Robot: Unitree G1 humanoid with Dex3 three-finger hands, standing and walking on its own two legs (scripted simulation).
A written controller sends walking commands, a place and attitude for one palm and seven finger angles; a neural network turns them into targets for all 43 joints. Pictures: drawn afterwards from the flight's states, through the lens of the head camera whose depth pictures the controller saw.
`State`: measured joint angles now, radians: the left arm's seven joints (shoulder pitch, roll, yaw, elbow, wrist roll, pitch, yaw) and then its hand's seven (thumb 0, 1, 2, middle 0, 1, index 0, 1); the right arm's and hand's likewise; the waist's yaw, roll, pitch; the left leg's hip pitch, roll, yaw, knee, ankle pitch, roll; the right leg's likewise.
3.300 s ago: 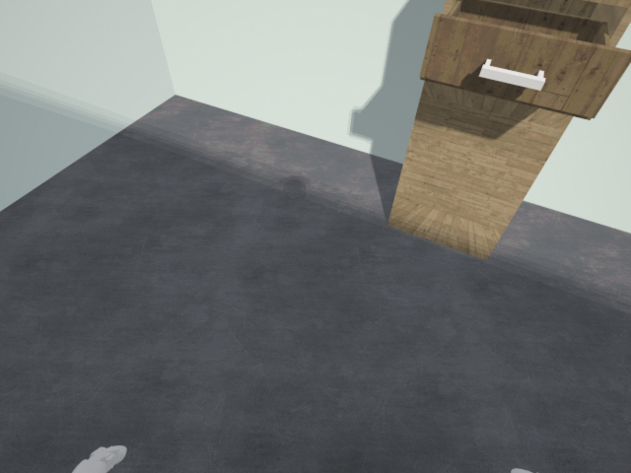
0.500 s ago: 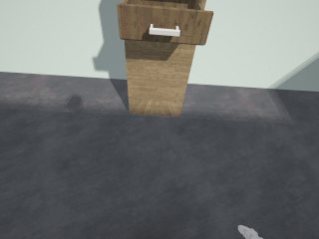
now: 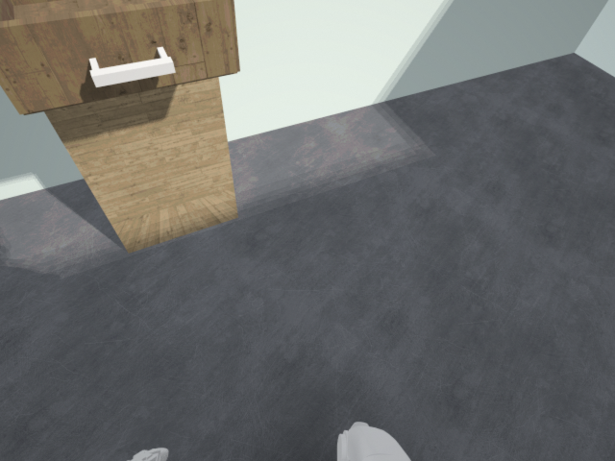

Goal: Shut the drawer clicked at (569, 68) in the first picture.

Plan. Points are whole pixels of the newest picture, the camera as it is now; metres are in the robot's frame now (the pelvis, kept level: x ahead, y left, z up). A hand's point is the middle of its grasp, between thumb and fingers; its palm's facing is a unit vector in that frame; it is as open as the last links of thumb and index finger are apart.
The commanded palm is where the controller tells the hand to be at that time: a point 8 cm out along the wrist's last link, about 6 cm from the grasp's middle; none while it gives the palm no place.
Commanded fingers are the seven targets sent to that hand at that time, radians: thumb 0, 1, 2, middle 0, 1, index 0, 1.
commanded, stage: walk to a spot facing it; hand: left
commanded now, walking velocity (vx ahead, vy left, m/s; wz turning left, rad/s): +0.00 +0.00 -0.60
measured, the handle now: (131, 65) +0.68 +0.31 +0.12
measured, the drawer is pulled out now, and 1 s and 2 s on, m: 0.28 0.28 0.28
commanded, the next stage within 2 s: turn to face it in 1.46 s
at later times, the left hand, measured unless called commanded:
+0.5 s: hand (173, 423) +0.19 +0.20 -0.16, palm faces -0.18 -0.95 -0.24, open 7.4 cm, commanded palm none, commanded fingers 0.00 0.90 0.90 -0.20 -0.30 -0.20 -0.30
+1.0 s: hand (235, 335) +0.33 +0.12 -0.16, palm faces -0.58 -0.78 -0.24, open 7.4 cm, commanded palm none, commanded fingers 0.00 0.90 0.90 -0.20 -0.30 -0.20 -0.30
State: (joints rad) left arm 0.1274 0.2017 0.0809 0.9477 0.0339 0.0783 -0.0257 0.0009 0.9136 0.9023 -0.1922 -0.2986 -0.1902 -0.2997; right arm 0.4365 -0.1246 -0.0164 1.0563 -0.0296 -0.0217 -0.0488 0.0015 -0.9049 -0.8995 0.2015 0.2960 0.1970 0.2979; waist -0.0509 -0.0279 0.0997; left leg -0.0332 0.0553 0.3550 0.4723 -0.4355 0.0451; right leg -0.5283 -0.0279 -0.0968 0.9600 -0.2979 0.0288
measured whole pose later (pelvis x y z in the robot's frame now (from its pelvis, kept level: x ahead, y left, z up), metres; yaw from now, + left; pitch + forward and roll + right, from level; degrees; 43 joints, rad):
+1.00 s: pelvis +0.13 +0.01 +0.00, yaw -37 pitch -1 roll +0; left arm 0.16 0.23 0.10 0.92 0.03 0.07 -0.03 0.00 0.91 0.90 -0.19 -0.30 -0.19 -0.30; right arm 0.28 -0.20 -0.06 0.95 -0.03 0.02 -0.02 0.00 -0.90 -0.90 0.20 0.30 0.20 0.30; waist -0.03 0.01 0.11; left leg -0.15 0.19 0.36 0.56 -0.35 -0.04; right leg -0.41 -0.06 -0.09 0.82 -0.39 0.06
